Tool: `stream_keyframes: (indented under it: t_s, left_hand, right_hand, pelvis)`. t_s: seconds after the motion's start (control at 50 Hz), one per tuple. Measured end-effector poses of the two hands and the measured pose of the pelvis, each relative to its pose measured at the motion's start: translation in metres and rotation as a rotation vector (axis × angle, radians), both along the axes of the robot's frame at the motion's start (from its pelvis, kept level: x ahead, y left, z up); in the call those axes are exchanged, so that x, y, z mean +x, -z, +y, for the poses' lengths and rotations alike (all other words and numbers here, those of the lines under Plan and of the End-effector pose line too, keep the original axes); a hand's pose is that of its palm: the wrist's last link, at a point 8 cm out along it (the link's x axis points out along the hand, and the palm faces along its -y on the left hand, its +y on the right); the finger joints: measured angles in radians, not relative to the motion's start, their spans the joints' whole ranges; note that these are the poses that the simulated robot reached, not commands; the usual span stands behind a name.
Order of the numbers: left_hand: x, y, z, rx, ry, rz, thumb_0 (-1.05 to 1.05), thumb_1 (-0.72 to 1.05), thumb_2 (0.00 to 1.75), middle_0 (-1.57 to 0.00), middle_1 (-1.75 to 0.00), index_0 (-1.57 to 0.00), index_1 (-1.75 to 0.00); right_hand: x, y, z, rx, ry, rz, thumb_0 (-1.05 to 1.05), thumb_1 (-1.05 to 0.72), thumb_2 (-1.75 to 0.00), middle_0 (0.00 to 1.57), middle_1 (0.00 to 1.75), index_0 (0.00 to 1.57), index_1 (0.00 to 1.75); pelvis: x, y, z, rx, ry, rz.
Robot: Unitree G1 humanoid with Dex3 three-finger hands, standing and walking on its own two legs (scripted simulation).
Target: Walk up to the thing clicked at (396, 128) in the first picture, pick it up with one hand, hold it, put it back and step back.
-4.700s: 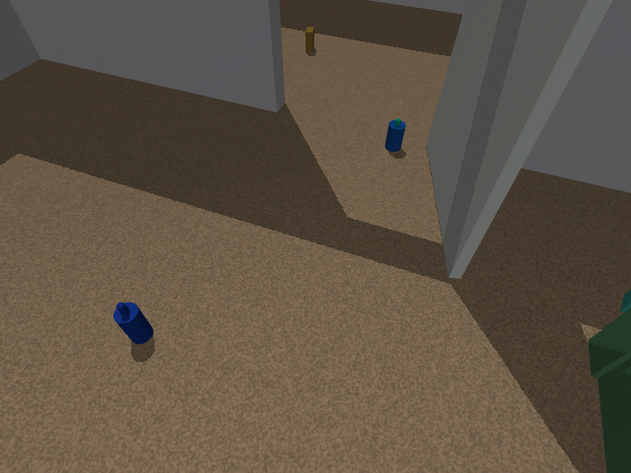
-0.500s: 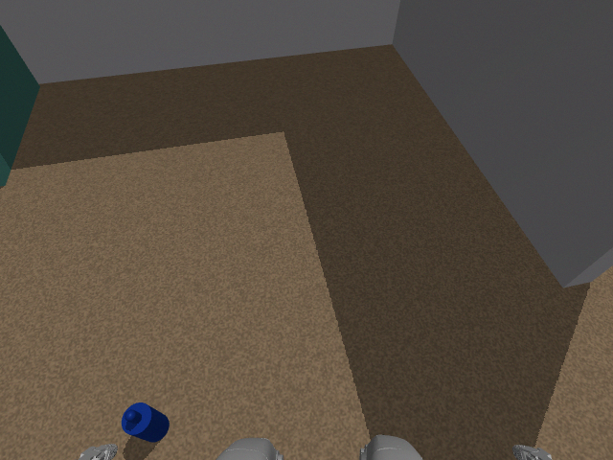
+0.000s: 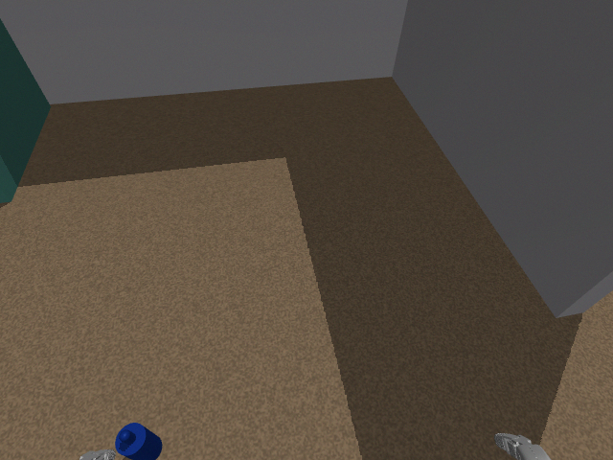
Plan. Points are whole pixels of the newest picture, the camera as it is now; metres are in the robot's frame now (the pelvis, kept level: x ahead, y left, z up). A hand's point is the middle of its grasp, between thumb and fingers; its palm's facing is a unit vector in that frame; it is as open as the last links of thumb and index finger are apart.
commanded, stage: stand
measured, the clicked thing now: out of the picture -0.03 -1.02 -0.69
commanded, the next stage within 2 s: none
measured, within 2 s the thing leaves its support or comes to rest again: neither
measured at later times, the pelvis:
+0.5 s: pelvis +0.00 -0.03 +0.00, yaw -1 degrees
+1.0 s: pelvis +0.00 -0.04 +0.00, yaw -1 degrees
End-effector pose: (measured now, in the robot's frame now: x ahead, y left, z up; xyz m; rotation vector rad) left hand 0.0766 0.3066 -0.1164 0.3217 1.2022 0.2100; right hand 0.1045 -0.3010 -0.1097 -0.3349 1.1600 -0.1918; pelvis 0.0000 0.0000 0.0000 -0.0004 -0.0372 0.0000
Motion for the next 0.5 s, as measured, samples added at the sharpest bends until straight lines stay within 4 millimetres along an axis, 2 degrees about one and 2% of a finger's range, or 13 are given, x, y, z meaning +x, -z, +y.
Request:
stream_keyframes:
  t_s: [0.2,0.5]
  left_hand:
    - [-0.008,0.002,-0.016,-0.008,0.005,0.059,0.01,0.91,0.9,-0.2,-0.3,-0.2,-0.3]
    - [0.007,-0.001,-0.042,-0.021,0.019,0.011,0.01,0.91,0.9,-0.2,-0.3,-0.2,-0.3]
  right_hand:
    - [-0.019,0.007,-0.005,0.022,0.04,0.056,0.0,-0.91,-0.89,0.2,0.3,0.2,0.3]
    - [-0.034,0.011,-0.019,0.038,0.063,0.071,0.0,-0.91,-0.89,0.2,0.3,0.2,0.3]
  pelvis:
    - [0.002,-0.003,-0.01,0.004,0.011,0.006]
    - [0.001,-0.004,-0.027,0.005,0.015,-0.001]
